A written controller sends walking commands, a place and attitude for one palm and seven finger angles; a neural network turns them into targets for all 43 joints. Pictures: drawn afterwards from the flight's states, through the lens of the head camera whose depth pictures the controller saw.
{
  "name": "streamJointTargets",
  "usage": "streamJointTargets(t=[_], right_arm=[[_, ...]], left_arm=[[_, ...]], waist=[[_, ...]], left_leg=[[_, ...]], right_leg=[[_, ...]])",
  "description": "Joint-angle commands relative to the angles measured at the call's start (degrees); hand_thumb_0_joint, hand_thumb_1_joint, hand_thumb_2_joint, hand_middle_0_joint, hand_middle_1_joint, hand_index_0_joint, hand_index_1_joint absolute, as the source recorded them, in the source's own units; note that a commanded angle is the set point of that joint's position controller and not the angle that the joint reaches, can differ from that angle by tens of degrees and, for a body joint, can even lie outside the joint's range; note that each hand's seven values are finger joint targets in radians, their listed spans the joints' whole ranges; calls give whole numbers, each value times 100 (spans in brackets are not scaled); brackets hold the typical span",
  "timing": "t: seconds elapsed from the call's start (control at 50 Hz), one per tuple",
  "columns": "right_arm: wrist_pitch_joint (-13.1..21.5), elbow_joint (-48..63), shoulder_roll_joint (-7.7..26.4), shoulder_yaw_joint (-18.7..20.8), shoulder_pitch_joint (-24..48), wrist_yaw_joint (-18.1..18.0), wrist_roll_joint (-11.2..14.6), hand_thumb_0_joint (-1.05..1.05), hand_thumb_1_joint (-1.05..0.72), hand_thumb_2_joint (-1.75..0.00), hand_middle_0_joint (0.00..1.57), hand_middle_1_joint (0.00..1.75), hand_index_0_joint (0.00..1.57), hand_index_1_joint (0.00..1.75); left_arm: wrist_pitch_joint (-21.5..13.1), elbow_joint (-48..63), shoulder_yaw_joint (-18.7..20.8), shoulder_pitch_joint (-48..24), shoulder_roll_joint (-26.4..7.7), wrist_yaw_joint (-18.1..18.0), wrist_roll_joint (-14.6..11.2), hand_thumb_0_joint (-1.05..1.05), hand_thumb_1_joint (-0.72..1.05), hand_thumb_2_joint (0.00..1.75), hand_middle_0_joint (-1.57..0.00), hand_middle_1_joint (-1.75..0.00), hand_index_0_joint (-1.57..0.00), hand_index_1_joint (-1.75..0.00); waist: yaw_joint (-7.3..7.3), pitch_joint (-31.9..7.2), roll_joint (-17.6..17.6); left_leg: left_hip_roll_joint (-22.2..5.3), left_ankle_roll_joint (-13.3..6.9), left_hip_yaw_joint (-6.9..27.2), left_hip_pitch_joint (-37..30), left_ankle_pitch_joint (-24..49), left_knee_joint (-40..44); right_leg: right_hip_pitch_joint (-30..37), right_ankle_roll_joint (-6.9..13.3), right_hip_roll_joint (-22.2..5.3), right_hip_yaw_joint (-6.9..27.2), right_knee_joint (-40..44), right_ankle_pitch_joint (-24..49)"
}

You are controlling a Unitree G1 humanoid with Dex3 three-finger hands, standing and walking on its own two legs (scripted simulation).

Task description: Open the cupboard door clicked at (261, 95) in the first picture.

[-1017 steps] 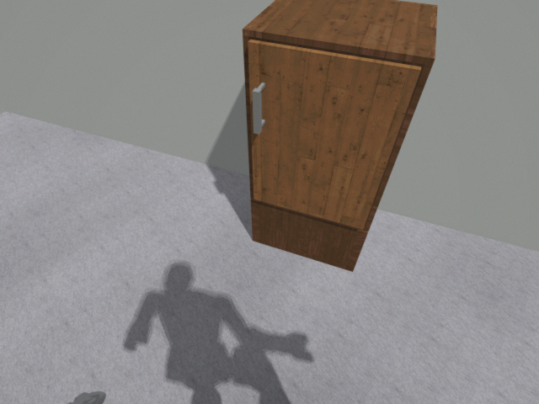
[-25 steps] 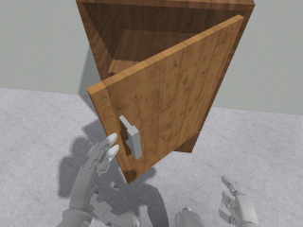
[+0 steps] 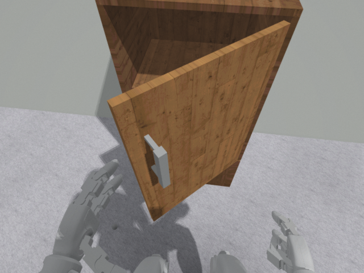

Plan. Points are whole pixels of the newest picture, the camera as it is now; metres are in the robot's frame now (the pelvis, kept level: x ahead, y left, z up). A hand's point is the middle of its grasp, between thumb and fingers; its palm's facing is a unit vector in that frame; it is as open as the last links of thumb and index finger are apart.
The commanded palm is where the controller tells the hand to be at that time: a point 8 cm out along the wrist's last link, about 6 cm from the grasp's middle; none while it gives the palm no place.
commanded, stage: draw the hand back to the body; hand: left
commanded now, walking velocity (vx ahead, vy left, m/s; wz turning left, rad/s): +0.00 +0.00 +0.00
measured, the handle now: (157, 162) +0.33 +0.08 +0.06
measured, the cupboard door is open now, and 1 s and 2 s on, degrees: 44 44 44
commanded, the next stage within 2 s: step back with the hand held close in 1.44 s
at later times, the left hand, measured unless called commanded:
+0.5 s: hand (54, 206) +0.20 +0.21 +0.15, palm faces +0.12 -0.95 -0.29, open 15.5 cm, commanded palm +0.17 +0.26 +0.17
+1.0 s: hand out of the picture +0.23 +0.27 +0.24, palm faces +0.39 -0.82 -0.41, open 9.8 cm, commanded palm +0.18 +0.31 +0.26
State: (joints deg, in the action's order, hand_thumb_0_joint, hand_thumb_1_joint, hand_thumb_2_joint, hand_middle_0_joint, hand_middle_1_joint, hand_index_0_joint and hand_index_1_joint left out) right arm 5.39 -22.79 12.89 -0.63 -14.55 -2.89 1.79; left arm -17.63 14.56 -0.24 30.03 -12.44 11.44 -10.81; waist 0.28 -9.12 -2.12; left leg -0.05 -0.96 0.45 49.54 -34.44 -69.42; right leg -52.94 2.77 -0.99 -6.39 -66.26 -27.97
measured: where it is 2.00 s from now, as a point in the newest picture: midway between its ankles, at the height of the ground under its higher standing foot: outside the picture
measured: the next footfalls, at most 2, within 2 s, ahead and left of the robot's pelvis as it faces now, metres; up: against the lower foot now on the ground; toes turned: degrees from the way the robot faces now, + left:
none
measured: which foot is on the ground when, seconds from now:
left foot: down 0.00-1.00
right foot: down 0.00-1.00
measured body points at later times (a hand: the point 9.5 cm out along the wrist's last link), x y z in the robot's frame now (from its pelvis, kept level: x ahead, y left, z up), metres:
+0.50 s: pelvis +0.02 +0.02 +0.06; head +0.02 +0.01 +0.51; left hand +0.19 +0.26 +0.16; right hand +0.21 -0.21 +0.00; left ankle +0.00 +0.11 -0.64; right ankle +0.05 -0.10 -0.64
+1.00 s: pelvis +0.04 +0.02 +0.10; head +0.02 +0.00 +0.54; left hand +0.20 +0.31 +0.26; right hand +0.23 -0.19 +0.02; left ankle +0.00 +0.11 -0.64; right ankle +0.05 -0.10 -0.64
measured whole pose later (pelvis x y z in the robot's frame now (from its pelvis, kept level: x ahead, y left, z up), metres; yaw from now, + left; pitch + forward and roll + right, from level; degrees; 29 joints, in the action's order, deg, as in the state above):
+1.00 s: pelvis +0.04 +0.02 +0.10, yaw -1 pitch -3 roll -1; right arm 8.1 -34.7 12.9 -2.8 -12.2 -4.6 0.3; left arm -3.0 24.2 15.8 29.0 -19.9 -6.6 -2.5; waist 3.8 -0.7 -3.6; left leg 1.3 -2.3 -1.1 5.3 -18.8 -27.0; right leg -9.4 0.4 -0.4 -4.2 -25.9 -13.6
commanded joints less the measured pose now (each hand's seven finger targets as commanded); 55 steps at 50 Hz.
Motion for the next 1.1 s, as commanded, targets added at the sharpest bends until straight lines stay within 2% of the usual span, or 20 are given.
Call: streamJointTargets(t=[0.0, 0.04, 0.08, 0.14, 0.18, 0.24, 0.34, 0.36, 0.38, 0.4, 0.44, 0.48, 0.6, 0.64, 0.78, 0.82, 0.84, 0.86, 1.04, 1.08], right_arm=[[307, 1001, 642, 244, 298, -86, 51, 0, -90, -90, 20, 30, 20, 30], [343, 1007, 674, 211, 344, -116, 61, 0, -90, -90, 20, 30, 20, 30], [389, 976, 694, 181, 281, -132, 69, 0, -90, -90, 20, 30, 20, 30], [474, 946, 698, 169, 300, -152, 63, 0, -90, -90, 20, 30, 20, 30], [505, 911, 682, 167, 287, -151, 83, 0, -90, -90, 20, 30, 20, 30], [573, 860, 679, 156, 325, -145, 87, 0, -90, -90, 20, 30, 20, 30], [703, 757, 702, 122, 349, -138, 108, 0, -90, -90, 20, 30, 20, 30], [579, 740, 649, 161, 325, -295, 13, 0, -90, -90, 20, 30, 20, 30], [530, 733, 512, 94, 308, -338, -11, 0, -90, -90, 20, 30, 20, 30], [482, 650, 519, 65, 283, -338, -22, 0, -90, -90, 20, 30, 20, 30], [437, 545, 558, 70, 373, -369, -27, 0, -90, -90, 20, 30, 20, 30], [442, 451, 569, 40, 406, -383, -55, 0, -90, -90, 20, 30, 20, 30], [604, 185, 596, -24, 521, -371, -110, 0, -90, -90, 20, 30, 20, 30], [629, 88, 625, -17, 617, -358, -113, 0, -90, -90, 20, 30, 20, 30], [611, -157, 594, -9, 817, -271, -147, 0, -90, -90, 20, 30, 20, 30], [625, -188, 586, 2, 856, -244, -161, 0, -90, -90, 20, 30, 20, 30], [619, -251, 618, 24, 860, -244, -165, 0, -90, -90, 20, 30, 20, 30], [604, -254, 608, 24, 887, -227, -167, 0, -90, -90, 20, 30, 20, 30], [547, -414, 633, 89, 975, -167, -176, 0, -90, -90, 20, 30, 20, 30], [492, -439, 620, 100, 967, -134, -164, 0, -90, -90, 20, 30, 20, 30]], left_arm=[[-172, 1396, 663, -26, -574, -100, -202, 0, -50, 30, -15, -30, -15, -30], [-82, 1366, 622, -67, -541, -59, -232, 0, -50, 30, -15, -30, -15, -30], [-8, 1297, 644, -81, -566, 3, -273, 0, -50, 30, -15, -30, -15, -30], [66, 1434, 821, 118, -690, 106, -376, 0, -50, 30, -15, -30, -15, -30], [110, 1454, 983, 182, -770, 149, -429, 0, -50, 30, -15, -30, -15, -30], [173, 1621, 1096, 204, -842, 169, -479, 0, -50, 30, -15, -30, -15, -30], [297, 1772, 1266, 145, -922, 252, -580, 0, -32, 37, -16, -30, -16, -30], [628, 2222, 1478, 279, -1729, -680, 343, 0, -29, 39, -16, -30, -16, -30], [903, 2119, 1210, 598, -1160, -1098, 449, 0, -26, 40, -16, -30, -16, -30], [1067, 2088, 995, 558, -948, -1352, 590, 0, -22, 42, -16, -30, -16, -30], [1218, 2183, 1137, 492, -1134, -1670, 753, 0, -15, 45, -16, -30, -16, -30], [1287, 2238, 1125, 398, -1147, -1812, 836, 0, -8, 48, -16, -30, -16, -30], [1294, 2312, 1249, -42, -1218, -1988, 952, 0, 13, 57, -17, -30, -17, -30], [1285, 2180, 1433, -100, -1330, -2006, 953, 0, 20, 60, -18, -30, -18, -30], [1202, 2095, 1864, -242, -1409, -1950, 883, 0, 44, 70, -18, -30, -18, -30], [1155, 2229, 1976, -337, -1481, -1939, 879, 0, 51, 74, -19, -30, -19, -30], [1145, 2145, 2071, -385, -1571, -1947, 885, 0, 55, 75, -19, -30, -19, -30], [1142, 2127, 2091, -370, -1513, -1933, 858, 0, 58, 76, -19, -30, -19, -30], [993, 2255, 2741, -891, -1936, -1927, 803, 0, 90, 90, -20, -30, -20, -30], [1028, 1848, 2482, -634, -1581, -1870, 780, 0, 90, 90, -20, -30, -20, -30]], waist=[[-77, -742, 245], [-83, -595, 144], [-109, -500, 235], [-9, -672, 92], [17, -590, 169], [50, -512, -39], [64, -372, -55], [374, -558, -189], [223, -151, -215], [168, 109, -284], [191, 21, 34], [168, 87, -99], [196, 275, -137], [244, 369, -1], [315, 572, -93], [335, 485, -260], [342, 498, -101], [340, 574, -141], [401, 543, -307], [358, 798, -105]], left_leg=[[174, 9, 147, -314, 1107, 1434], [165, 0, 163, -431, 1042, 1562], [152, 7, 198, -593, 1037, 1720], [156, 10, 218, -874, 1373, 1899], [132, 30, 224, -1003, 1520, 2024], [119, 31, 227, -1232, 1715, 2158], [89, 52, 279, -1567, 1930, 2407], [-13, 1, 165, -1704, 1939, 2767], [11, 32, 169, -1729, 1838, 2909], [-21, 38, 183, -1779, 1824, 2996], [-56, 1, 228, -2063, 2148, 3111], [-62, 3, 200, -2360, 2312, 3258], [-115, 86, 324, -3081, 2905, 3863], [-137, 108, 350, -3180, 2982, 4049], [-157, 155, 226, -3636, 3478, 4491], [-156, 168, 205, -3798, 3621, 4577], [-183, 177, 230, -3814, 3654, 4629], [-176, 161, 198, -3841, 3634, 4673], [-166, 157, 125, -4129, 3917, 4836], [-179, 122, 92, -4093, 3732, 4888]], right_leg=[[1781, -138, 106, 640, 1658, 358], [1808, -125, 102, 628, 1805, 195], [1874, -142, 108, 547, 1894, 217], [2226, -117, 130, 467, 1907, 703], [2357, -127, 140, 410, 1949, 926], [2468, -116, 166, 357, 2024, 1168], [2685, -113, 187, 278, 2202, 1407], [3031, -63, 8, 593, 2442, 1310], [2948, -84, -1, 512, 2597, 1202], [2974, -93, -11, 452, 2666, 1166], [3198, -100, -3, 400, 2816, 1394], [3340, -126, -18, 395, 2964, 1539], [3812, -137, -13, 323, 3370, 1776], [4021, -126, -2, 309, 3521, 1826], [4603, -127, 15, 325, 3955, 2294], [4734, -123, 13, 343, 4044, 2397], [4796, -111, 24, 338, 4094, 2423], [4817, -121, 36, 352, 4138, 2450], [5110, -97, 47, 417, 4399, 2776], [4980, -130, 55, 409, 4450, 2666]])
